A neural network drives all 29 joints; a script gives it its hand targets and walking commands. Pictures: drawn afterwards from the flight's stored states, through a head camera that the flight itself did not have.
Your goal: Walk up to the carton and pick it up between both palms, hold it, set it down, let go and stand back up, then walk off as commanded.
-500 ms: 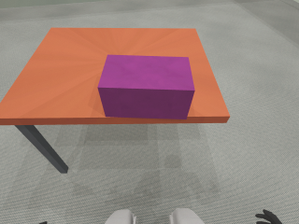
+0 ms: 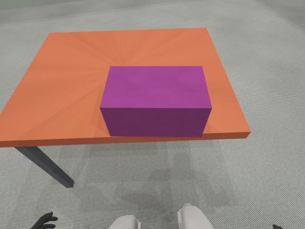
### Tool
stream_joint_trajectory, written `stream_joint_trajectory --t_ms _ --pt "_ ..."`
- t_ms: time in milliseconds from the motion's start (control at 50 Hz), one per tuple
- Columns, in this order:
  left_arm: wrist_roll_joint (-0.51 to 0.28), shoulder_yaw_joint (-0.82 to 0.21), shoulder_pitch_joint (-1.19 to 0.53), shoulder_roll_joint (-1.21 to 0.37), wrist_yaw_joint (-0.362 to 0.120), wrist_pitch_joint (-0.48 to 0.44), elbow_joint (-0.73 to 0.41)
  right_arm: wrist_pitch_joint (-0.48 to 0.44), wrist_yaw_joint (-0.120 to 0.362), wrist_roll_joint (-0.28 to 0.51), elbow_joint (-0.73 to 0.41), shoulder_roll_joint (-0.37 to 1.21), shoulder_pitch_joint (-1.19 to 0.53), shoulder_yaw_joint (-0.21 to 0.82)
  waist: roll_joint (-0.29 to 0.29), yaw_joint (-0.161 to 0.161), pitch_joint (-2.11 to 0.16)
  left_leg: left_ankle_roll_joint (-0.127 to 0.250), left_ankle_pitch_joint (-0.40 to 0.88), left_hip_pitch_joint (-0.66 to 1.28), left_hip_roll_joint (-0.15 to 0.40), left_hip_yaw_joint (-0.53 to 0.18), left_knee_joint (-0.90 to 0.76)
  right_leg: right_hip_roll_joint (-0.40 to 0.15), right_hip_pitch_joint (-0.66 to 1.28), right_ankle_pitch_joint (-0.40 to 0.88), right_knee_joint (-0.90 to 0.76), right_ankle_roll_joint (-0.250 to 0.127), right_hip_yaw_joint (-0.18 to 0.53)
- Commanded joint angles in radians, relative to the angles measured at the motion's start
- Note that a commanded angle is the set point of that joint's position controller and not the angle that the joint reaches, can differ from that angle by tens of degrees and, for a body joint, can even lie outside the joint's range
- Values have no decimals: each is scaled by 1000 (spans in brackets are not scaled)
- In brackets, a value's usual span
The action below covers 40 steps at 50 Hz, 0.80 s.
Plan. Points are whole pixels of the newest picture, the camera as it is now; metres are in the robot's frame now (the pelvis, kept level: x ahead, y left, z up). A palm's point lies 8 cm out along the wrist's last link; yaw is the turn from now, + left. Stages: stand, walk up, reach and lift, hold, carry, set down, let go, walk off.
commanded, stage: walk up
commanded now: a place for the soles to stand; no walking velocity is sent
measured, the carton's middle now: (155, 101) +0.49 +0.01 +0.00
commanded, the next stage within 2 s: none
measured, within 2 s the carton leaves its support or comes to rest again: neither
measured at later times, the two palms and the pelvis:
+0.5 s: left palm (36, 213) +0.16 +0.33 -0.08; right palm out of the picture +0.11 -0.30 -0.08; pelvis +0.04 +0.02 +0.00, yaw -1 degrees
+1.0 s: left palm (23, 215) +0.16 +0.36 -0.08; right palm (266, 225) +0.14 -0.28 -0.09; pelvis +0.05 +0.05 +0.00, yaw +1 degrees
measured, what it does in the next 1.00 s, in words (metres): steps on the spot: left foot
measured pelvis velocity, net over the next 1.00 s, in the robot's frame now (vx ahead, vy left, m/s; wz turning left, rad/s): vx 0.05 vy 0.05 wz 0.01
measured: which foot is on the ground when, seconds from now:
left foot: down 0.00-0.18, up 0.20-0.28, down 0.30-1.00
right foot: down 0.00-1.00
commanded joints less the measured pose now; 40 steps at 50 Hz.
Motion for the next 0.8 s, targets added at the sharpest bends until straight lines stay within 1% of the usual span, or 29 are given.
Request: stream_joint_trajectory --t_ms 0,60,100,120,140,160,180,200,260,280,300,320,360,400,420,440,460,480,500,520,540,580,600,620,640,660,680,740,780 --pt "26 88 -146 218 25 -17 -49 -33 -33 -27 -18 -396 145 -97 61 -57 77 199 -48 165 409 -778 -643 5 -418 -145 162 -9 56" --pt "16 75 -41 182 15 -42 -13 -40 -45 -22 -54 -276 54 -53 97 16 -54 175 677 176 298 -402 -381 -36 -124 -69 -25 -1 -72" --pt "17 84 10 168 15 -64 19 -25 -41 -10 -70 -235 -4 -31 69 65 -124 112 818 26 193 -193 -205 2 195 223 -234 -32 -105" --pt "27 102 53 231 22 -68 15 -29 -41 2 -90 -206 -30 -19 40 99 -187 48 862 -78 137 -120 -33 -67 369 374 -260 -88 45" --pt "28 125 135 276 28 -73 18 -29 -42 18 -109 -187 -24 -17 -73 132 -323 -9 635 -156 39 -22 191 -206 491 470 -307 -206 338" --pt "15 128 129 319 33 -64 33 -17 -47 24 -97 -180 -6 -13 -164 109 -296 -27 120 -216 -4 -13 259 -335 481 554 -346 -298 479" --pt "12 129 84 320 35 -56 22 -4 -51 7 -88 -204 -32 -26 -145 87 -177 -9 -159 -204 15 -62 289 -379 314 432 -387 -334 517" --pt "10 125 41 334 36 -43 2 1 -48 -3 -77 -212 -3 -27 -127 65 -134 5 -196 -187 17 -89 255 -379 230 288 -408 -349 571" --pt "19 97 -101 266 33 -27 -10 -4 -37 -3 -4 -184 125 -35 -130 -45 -69 37 55 68 41 -43 -155 -240 -19 240 -322 -194 338" --pt "19 85 -134 197 25 -18 -21 -16 -31 -26 28 -228 173 -53 8 -74 -104 77 -54 191 89 -180 -390 -115 -116 113 -140 -102 173" --pt "20 63 -136 114 23 -9 -30 -29 -31 -46 8 -280 121 -55 208 -47 -47 136 -39 189 225 -515 -539 1 -249 -44 76 -28 -20" --pt "14 71 -130 174 33 -7 -31 -29 -34 -40 -5 -341 86 -68 181 -46 -14 174 171 156 339 -601 -555 -2 -273 -163 67 -16 -24" --pt "9 77 -110 192 22 -21 -20 -34 -39 -27 -20 -295 32 -57 80 -3 -11 208 545 205 307 -492 -401 -36 -180 -171 28 -10 -55" --pt "1 74 -39 171 23 -42 19 -23 -41 -26 -47 -249 -26 -44 165 41 -94 141 792 169 226 -300 -312 -19 -5 -10 -116 -15 -101" --pt "14 89 -11 190 23 -56 13 -15 -40 -9 -63 -237 -52 -29 94 58 -109 100 854 80 189 -219 -219 -17 167 167 -244 -26 -109" --pt "22 96 58 238 32 -61 28 -19 -35 -7 -89 -212 -87 -26 44 98 -203 69 818 -41 126 -153 -67 -62 354 336 -262 -68 27" --pt "23 122 114 284 34 -68 30 -19 -40 12 -104 -177 -82 -25 -68 115 -288 -3 625 -149 28 -59 191 -229 464 464 -287 -220 325" --pt "6 133 130 317 32 -61 44 -8 -47 8 -102 -178 -86 -21 -129 121 -275 -1 155 -211 -19 -13 264 -348 450 423 -380 -313 507" --pt "13 123 105 319 32 -49 27 6 -49 0 -83 -205 -78 -25 -188 106 -199 -2 -186 -226 -13 -48 278 -377 356 330 -435 -351 549" --pt "17 126 50 327 33 -40 26 8 -43 -10 -71 -210 -75 -32 -165 78 -86 4 -242 -253 13 -89 220 -383 276 197 -429 -350 579" --pt "23 123 -3 329 39 -30 10 11 -40 -11 -60 -213 -39 -35 -209 56 -28 10 -177 -192 40 -94 162 -363 146 128 -424 -325 530" --pt "19 91 -171 238 29 -16 -18 -6 -28 -24 29 -208 135 -46 -60 -82 -7 28 -23 132 23 -75 -292 -200 -120 21 -280 -155 271" --pt "19 67 -202 127 26 -5 -29 -17 -29 -47 47 -302 222 -77 318 -122 -14 43 -183 228 174 -489 -617 23 -300 -97 131 -46 13" --pt "17 74 -211 179 38 6 -36 -21 -35 -42 13 -365 126 -88 227 -109 47 81 -135 159 320 -698 -677 39 -382 -176 126 -21 38" --pt "17 86 -203 203 34 4 -16 -25 -39 -45 -5 -350 62 -80 72 -55 77 133 17 143 330 -649 -616 -4 -324 -154 105 -19 24" --pt "13 91 -153 216 26 -1 4 -28 -42 -38 -16 -342 23 -78 54 -34 16 128 98 157 284 -607 -548 -17 -249 -136 91 -12 23" --pt "10 90 -110 209 21 -6 18 -31 -43 -36 -16 -284 6 -54 97 -2 -19 120 247 209 251 -498 -492 -33 -207 -114 65 2 -23" --pt "10 87 -88 197 27 -17 18 -21 -43 -37 -47 -265 -22 -51 172 7 -29 123 634 144 247 -410 -398 -21 -74 -113 -40 -6 -93" --pt "13 85 -58 186 27 -21 36 -18 -40 -29 -72 -256 -33 -48 125 40 -46 97 650 62 228 -389 -351 -18 87 -23 -130 -11 -108"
